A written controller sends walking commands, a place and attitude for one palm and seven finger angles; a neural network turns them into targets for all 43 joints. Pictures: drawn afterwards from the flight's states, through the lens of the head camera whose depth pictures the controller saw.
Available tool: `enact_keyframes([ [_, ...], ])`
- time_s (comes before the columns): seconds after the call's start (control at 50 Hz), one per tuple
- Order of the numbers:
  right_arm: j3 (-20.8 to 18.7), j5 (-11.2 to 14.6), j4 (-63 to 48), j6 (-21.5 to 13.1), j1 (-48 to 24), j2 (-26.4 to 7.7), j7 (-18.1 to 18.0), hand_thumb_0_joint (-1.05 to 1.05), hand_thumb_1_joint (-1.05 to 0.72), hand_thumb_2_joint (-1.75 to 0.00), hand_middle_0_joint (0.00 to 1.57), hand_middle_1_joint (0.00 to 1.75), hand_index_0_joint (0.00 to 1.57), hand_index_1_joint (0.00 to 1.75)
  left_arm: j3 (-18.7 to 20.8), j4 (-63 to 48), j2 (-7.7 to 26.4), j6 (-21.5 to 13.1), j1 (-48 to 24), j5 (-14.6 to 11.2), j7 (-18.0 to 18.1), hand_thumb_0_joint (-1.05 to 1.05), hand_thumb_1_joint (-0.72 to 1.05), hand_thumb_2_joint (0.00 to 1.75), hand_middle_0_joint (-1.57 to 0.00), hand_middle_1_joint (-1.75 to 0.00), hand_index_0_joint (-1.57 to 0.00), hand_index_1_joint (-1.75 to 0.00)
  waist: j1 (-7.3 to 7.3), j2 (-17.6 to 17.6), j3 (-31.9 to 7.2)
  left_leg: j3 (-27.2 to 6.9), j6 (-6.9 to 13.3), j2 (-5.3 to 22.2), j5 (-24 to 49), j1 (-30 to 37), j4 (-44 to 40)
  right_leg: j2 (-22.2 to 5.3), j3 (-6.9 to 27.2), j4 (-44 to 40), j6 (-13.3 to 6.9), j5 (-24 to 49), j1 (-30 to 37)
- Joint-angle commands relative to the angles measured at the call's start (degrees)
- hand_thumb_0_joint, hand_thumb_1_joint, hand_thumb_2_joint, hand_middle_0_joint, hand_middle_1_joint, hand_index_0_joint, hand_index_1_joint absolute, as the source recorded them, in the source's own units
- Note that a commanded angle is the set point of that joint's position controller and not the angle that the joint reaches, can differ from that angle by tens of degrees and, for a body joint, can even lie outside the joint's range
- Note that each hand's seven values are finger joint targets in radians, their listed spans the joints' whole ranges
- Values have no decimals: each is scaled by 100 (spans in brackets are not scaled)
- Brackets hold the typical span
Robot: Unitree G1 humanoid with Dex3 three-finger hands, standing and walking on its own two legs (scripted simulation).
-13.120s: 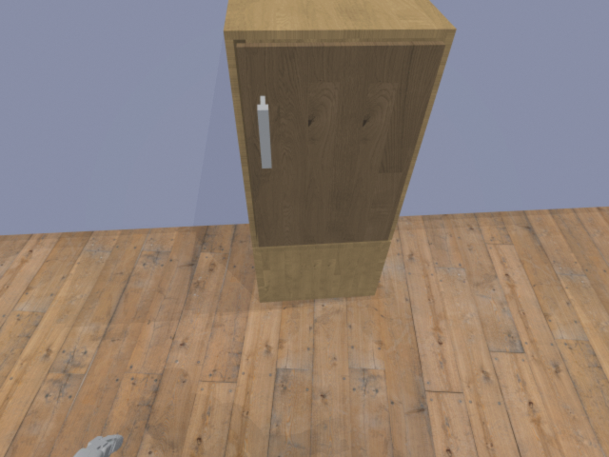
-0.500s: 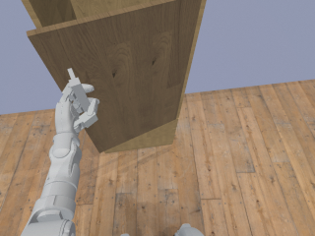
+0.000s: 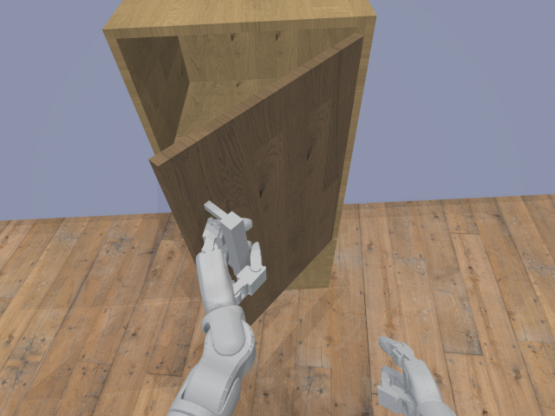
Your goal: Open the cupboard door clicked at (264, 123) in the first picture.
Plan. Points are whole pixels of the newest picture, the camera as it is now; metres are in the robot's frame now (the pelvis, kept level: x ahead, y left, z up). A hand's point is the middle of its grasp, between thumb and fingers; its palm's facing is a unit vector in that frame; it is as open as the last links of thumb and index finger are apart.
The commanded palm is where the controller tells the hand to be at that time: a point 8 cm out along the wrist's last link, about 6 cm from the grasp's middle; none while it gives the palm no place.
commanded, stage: open thumb and fingers to let go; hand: left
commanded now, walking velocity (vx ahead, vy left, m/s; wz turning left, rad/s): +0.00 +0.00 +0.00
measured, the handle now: (228, 242) +0.35 +0.09 +0.06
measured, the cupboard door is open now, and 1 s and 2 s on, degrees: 46 41 46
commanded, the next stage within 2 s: slide the hand sideways off the handle in 0.86 s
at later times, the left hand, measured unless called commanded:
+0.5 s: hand (245, 263) +0.32 +0.06 +0.06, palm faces +0.45 -0.89 -0.03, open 11.5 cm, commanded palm +0.28 +0.10 +0.05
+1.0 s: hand (242, 261) +0.33 +0.06 +0.05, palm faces +0.36 -0.93 -0.05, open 15.3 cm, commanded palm +0.28 +0.10 +0.05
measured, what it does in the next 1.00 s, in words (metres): stands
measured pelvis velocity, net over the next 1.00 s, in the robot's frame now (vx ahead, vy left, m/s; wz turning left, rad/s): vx -0.03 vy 0.02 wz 0.00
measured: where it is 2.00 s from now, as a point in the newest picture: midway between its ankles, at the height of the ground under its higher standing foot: outside the picture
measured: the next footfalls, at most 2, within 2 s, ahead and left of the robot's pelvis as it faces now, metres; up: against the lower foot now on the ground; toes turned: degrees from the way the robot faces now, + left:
none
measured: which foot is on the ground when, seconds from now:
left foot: down 0.00-1.00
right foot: down 0.00-1.00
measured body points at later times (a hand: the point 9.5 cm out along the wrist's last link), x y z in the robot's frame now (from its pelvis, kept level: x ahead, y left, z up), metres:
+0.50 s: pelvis -0.02 -0.02 +0.00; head +0.03 -0.05 +0.44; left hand +0.29 +0.10 +0.06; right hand +0.14 -0.25 -0.13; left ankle -0.03 +0.14 -0.69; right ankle +0.01 -0.08 -0.70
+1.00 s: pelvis -0.03 +0.02 -0.01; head +0.02 +0.01 +0.44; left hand +0.30 +0.11 +0.06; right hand +0.14 -0.19 -0.12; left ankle -0.03 +0.14 -0.70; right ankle +0.01 -0.08 -0.70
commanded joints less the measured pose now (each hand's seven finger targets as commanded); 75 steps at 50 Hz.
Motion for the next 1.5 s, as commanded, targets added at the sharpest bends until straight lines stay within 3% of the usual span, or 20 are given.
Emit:
enact_keyframes([
  [0.0, -185, -7, -603, -288, -543, -594, -186, 0, -90, -90, 20, 30, 20, 30, 354, -1005, -935, -319, -1573, 238, 359, 0, 90, 90, -40, -135, -40, -135, 6, -830, -1029, 4, 159, -351, 1282, -99, -316, -179, 473, -1046, 228, 1570, 1156],
  [0.02, -176, -22, -511, -295, -561, -607, -242, 0, -90, -90, 20, 30, 20, 30, 594, -852, -677, -355, -2135, 253, 445, 0, 90, 90, -40, -135, -40, -135, -68, -843, -1005, -10, 171, -366, 1154, -193, -264, -226, 585, -1099, 266, 1401, 1049],
  [0.1, -208, -58, -452, -354, -498, -552, -328, 0, -90, -90, 20, 30, 20, 30, 869, -679, -558, -439, -1833, 176, 463, 0, 62, 78, -38, -132, -38, -132, 86, -1020, -1535, -25, 136, -413, 1161, -390, -219, -396, 956, -1171, 374, 1871, 1629],
  [0.26, -332, -69, -412, -403, -191, -657, -393, 0, -90, -90, 20, 30, 20, 30, 636, -661, -552, -870, -1813, 262, 104, 0, 6, 54, -34, -126, -34, -126, -68, -1068, -1706, -81, 151, -354, 1201, -587, -188, -485, 1081, -1029, 436, 2419, 1775],
  [0.36, -363, -32, -391, -455, -222, -708, -470, 0, -90, -90, 20, 30, 20, 30, 869, -634, -238, -1054, -2099, 118, 6, 0, -29, 39, -32, -122, -32, -122, -90, -1256, -1571, -98, 166, -369, 879, -796, -168, -570, 1333, -1251, 482, 1768, 1752],
  [0.42, -360, -35, -380, -461, -213, -696, -486, 0, -90, -90, 20, 30, 20, 30, 924, -449, -261, -1075, -2096, 109, 43, 0, -50, 30, -30, -120, -30, -120, -43, -1070, -1518, -73, 174, -376, 811, -790, -195, -553, 1292, -1251, 436, 1408, 1640],
  [0.46, -356, -30, -373, -466, -228, -714, -488, 0, -90, -90, 20, 30, 20, 30, 969, -328, -194, -1084, -2220, 142, 72, 0, -50, 30, -30, -120, -30, -120, -53, -1067, -1439, -71, 189, -371, 770, -779, -203, -517, 1240, -1275, 401, 1133, 1499],
  [0.58, -369, -69, -406, -513, -166, -718, -459, 0, -90, -90, 20, 30, 20, 30, 896, -213, -371, -1112, -2364, 203, 212, 0, -50, 30, -25, -90, -25, -90, -37, -978, -1656, -4, 220, -364, 932, -637, -210, -368, 930, -1045, 326, 1181, 1350],
  [0.68, -357, -80, -397, -546, -193, -721, -445, 0, -90, -90, 20, 30, 20, 30, 787, -52, -535, -1076, -2710, 255, 358, 0, -50, 30, -21, -65, -21, -65, -63, -822, -1502, 30, 239, -349, 889, -498, -253, -214, 640, -966, 216, 689, 984],
  [0.82, -337, -109, -386, -560, -182, -715, -351, 0, -90, -90, 20, 30, 20, 30, 531, 121, -903, -962, -2977, 345, 526, 0, -50, 30, -15, -30, -15, -30, -62, -596, -1587, -22, 208, -280, 1261, -252, -293, -29, 200, -557, 87, 1015, 684],
  [0.94, -337, -110, -401, -566, -253, -721, -253, 0, -90, -90, 20, 30, 20, 30, 357, 98, -1165, -855, -3086, 315, 571, 0, -50, 30, -15, -30, -15, -30, -26, -611, -1610, -58, 181, -244, 1351, -210, -290, 28, 94, -439, 55, 979, 553],
  [0.96, -360, -108, -273, -518, 314, -904, -289, 0, -90, -90, 20, 30, 20, 30, -956, 104, -694, -1077, -2823, 914, -642, 0, -50, 30, -15, -30, -15, -30, -602, -1140, -1178, -63, 307, -227, 1422, -150, -143, -12, 237, -412, 93, 1551, 360],
  [0.98, -409, -21, -482, -545, 367, -921, -334, 0, -90, -90, 20, 30, 20, 30, -412, -400, -144, -1378, -3101, 709, -1279, 0, -50, 30, -15, -30, -15, -30, -362, -869, -1777, -30, 327, -260, 1529, -99, -126, -61, 310, -333, 72, 1800, 648],
  [1.0, -409, -3, -536, -541, 366, -926, -373, 0, -90, -90, 20, 30, 20, 30, -333, -480, 72, -1550, -2984, 621, -1676, 0, -50, 30, -15, -30, -15, -30, -239, -783, -2032, -28, 337, -289, 1635, -10, -140, -68, 375, -274, 51, 2001, 936],
  [1.06, -321, 171, -729, -691, 394, -900, -410, 0, -90, -90, 20, 30, 20, 30, -598, -681, -155, -1740, -2790, 117, -2696, 0, -50, 30, -15, -30, -15, -30, -247, -254, -1818, -79, 310, -279, 1537, 173, -209, -54, 322, -269, 30, 1797, 768],
  [1.1, -238, 294, -796, -780, 282, -869, -439, 0, -90, -90, 20, 30, 20, 30, -468, -531, -374, -1653, -2867, -427, -2872, 0, -50, 30, -15, -30, -15, -30, -282, -237, -1267, -162, 279, -262, 1047, 156, -377, 4, 204, -449, 66, 1118, 490],
  [1.16, -198, 357, -886, -835, 163, -945, -462, 0, -90, -90, 20, 30, 20, 30, 125, -397, -174, -1432, -2597, -827, -2618, 0, -50, 30, -15, -30, -15, -30, -119, -822, -1022, -243, 249, -267, 622, -30, -625, 44, 126, -623, 95, 491, 557],
  [1.26, -251, 230, -992, -809, 256, -927, -284, 0, -90, -90, 20, 30, 20, 30, 358, -581, 55, -1451, -1755, -289, -1981, 0, -50, 30, -15, -30, -15, -30, 175, -655, -1348, -157, 190, -260, 1265, -46, -583, 13, 113, -330, 43, 982, 728],
  [1.32, -276, 194, -1063, -758, 285, -871, -179, 0, -90, -90, 20, 30, 20, 30, 102, -854, -86, -1539, -1402, 40, -1841, 0, -50, 30, -15, -30, -15, -30, 151, -484, -1385, -60, 184, -232, 1418, -42, -466, 10, 154, -264, 28, 1191, 690],
  [1.48, -260, 255, -1284, -669, 191, -873, -277, 0, -90, -90, 20, 30, 20, 30, 105, -1580, 194, -1399, -842, -31, -2080, 0, -50, 30, -15, -30, -15, -30, 120, -620, -1147, -19, 246, -254, 1021, -132, -518, 18, 245, -465, 56, 1000, 881],
])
